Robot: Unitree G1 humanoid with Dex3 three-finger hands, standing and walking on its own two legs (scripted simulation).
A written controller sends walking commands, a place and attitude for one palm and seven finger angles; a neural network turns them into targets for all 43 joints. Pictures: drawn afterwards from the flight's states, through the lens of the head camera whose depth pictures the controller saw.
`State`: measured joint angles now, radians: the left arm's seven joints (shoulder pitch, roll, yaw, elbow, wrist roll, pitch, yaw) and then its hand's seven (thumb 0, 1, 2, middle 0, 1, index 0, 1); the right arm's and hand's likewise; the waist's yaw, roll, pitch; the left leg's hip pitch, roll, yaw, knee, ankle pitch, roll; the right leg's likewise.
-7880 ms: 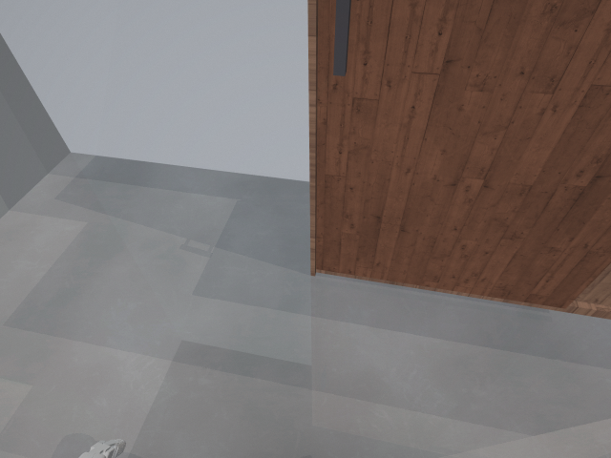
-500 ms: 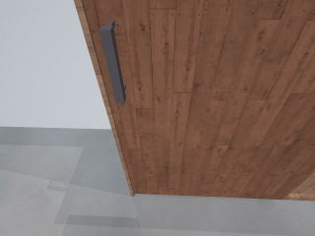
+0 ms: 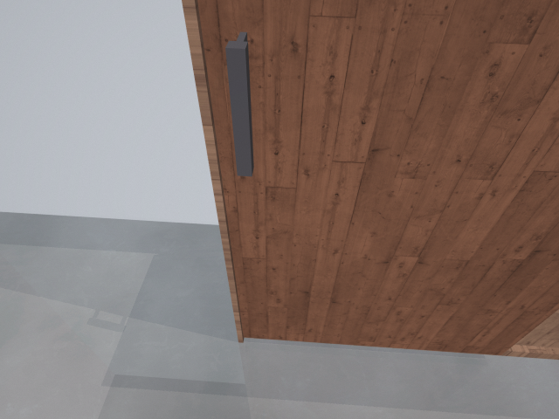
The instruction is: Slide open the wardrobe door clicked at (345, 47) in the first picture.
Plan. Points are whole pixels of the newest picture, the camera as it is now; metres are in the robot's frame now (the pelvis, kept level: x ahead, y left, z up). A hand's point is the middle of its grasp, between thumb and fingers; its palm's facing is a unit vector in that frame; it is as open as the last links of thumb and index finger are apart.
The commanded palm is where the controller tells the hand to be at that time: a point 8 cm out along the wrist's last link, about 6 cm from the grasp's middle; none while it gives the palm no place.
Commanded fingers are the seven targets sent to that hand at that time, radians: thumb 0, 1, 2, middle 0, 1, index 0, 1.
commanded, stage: come to a stop and stand still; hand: left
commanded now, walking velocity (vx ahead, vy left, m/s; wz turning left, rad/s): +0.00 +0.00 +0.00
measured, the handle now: (244, 109) +0.51 +0.10 +0.21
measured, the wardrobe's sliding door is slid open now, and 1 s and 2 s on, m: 0.00 0.00 0.00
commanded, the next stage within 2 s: look again from close up in 0.06 s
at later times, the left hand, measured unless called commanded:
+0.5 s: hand out of the picture +0.04 +0.22 -0.16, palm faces -0.04 -0.96 -0.28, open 7.4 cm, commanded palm none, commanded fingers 0.00 0.90 0.90 -0.20 -0.30 -0.20 -0.30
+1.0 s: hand out of the picture +0.07 +0.21 -0.16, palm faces -0.04 -0.95 -0.30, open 7.4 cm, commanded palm none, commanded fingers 0.00 0.90 0.90 -0.20 -0.30 -0.20 -0.30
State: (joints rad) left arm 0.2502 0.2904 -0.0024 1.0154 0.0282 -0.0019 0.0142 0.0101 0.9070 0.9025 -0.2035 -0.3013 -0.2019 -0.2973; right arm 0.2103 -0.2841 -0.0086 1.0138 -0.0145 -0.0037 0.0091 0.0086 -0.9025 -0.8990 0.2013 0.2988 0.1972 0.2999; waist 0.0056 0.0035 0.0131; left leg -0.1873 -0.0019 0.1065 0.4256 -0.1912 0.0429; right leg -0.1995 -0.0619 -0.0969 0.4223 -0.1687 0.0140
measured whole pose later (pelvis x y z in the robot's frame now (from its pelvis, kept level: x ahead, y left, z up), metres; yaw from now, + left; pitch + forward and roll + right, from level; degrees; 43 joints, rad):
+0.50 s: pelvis +0.00 +0.00 +0.00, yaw +0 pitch -3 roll +0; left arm 0.23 0.26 -0.02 1.08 0.03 -0.01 0.02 0.01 0.91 0.90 -0.20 -0.30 -0.20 -0.30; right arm 0.20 -0.27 -0.01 1.10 -0.01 0.00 0.01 0.01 -0.90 -0.90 0.20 0.30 0.20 0.30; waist 0.00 0.00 0.04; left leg -0.16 -0.01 0.11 0.37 -0.17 0.05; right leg -0.18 -0.07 -0.09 0.38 -0.15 0.02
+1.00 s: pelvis +0.02 -0.01 +0.01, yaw -1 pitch -3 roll +0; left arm 0.19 0.28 -0.01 1.09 0.02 -0.02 0.02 0.01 0.91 0.90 -0.20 -0.30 -0.20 -0.30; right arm 0.17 -0.29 0.00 1.11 -0.01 0.00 0.01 0.01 -0.90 -0.90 0.20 0.30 0.20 0.30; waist 0.00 0.00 0.04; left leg -0.13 0.01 0.11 0.34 -0.17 0.03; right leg -0.15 -0.04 -0.09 0.35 -0.15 0.01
